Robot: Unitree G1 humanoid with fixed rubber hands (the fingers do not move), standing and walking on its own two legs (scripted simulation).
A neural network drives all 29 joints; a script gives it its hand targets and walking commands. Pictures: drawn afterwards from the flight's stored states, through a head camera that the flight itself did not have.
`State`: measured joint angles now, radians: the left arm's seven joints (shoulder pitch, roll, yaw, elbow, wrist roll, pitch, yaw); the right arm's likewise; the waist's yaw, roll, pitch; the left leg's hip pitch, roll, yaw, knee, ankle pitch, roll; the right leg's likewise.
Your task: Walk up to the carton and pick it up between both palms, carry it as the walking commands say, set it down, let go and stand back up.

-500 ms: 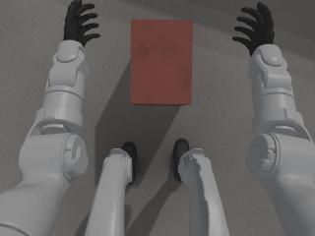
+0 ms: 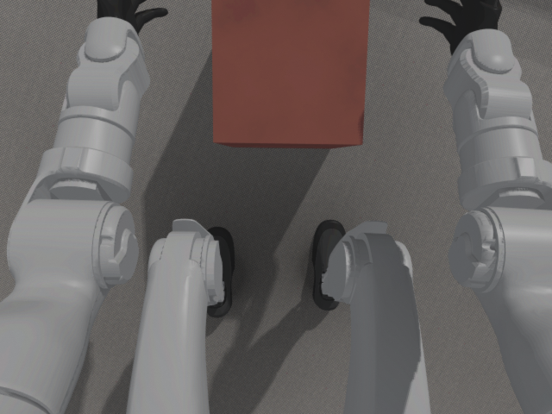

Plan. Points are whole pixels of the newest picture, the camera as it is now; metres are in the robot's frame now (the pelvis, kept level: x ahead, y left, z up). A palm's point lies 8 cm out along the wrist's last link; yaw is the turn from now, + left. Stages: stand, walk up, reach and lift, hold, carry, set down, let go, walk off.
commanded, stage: reach and lift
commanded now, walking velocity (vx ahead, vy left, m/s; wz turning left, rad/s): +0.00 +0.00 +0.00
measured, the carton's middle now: (286, 62) +0.56 -0.02 -0.34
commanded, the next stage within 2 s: none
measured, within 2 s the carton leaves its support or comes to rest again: neither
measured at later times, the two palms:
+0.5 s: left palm (167, 64) +0.54 +0.16 -0.27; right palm (413, 71) +0.53 -0.21 -0.27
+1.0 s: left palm (170, 60) +0.54 +0.16 -0.27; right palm (408, 69) +0.53 -0.21 -0.27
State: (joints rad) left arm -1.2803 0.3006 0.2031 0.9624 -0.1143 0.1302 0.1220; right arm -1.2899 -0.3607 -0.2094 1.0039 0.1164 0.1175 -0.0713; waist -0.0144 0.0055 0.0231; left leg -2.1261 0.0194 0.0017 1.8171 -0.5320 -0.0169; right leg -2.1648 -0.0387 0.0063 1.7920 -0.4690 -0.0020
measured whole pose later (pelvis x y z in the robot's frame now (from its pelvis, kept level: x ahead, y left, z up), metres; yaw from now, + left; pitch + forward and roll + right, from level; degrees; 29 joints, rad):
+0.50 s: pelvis -0.01 +0.00 -0.09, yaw +0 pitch +39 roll +1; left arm -1.47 0.37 0.06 1.14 -0.24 0.05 0.13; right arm -1.48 -0.42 -0.08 1.20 0.26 0.03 -0.09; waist -0.02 0.00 0.35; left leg -2.25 0.01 -0.01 2.15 -0.58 -0.02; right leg -2.29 -0.04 0.02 2.12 -0.51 -0.01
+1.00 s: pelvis -0.02 +0.00 -0.10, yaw +0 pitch +36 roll +1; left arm -1.51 0.36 0.04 1.19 -0.26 0.05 0.13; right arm -1.52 -0.41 -0.05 1.25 0.27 0.03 -0.10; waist -0.02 0.01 0.38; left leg -2.24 0.00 -0.01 2.18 -0.58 -0.03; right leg -2.28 -0.04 0.02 2.16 -0.51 0.00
